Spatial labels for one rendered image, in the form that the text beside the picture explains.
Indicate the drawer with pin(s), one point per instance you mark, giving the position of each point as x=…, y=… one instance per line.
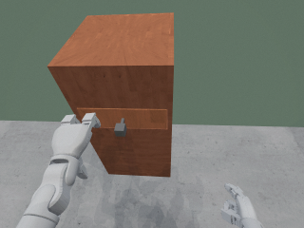
x=133, y=117

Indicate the cabinet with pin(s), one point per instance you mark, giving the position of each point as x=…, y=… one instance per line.
x=122, y=61

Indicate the handle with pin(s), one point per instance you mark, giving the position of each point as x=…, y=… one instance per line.
x=120, y=129

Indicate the robot right hand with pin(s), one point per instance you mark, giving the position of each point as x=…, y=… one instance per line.
x=235, y=212

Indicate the robot left forearm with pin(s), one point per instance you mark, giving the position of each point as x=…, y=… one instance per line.
x=52, y=198

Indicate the robot left hand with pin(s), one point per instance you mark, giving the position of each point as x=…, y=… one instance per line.
x=72, y=138

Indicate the robot right forearm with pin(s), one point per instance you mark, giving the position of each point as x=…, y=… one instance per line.
x=250, y=223

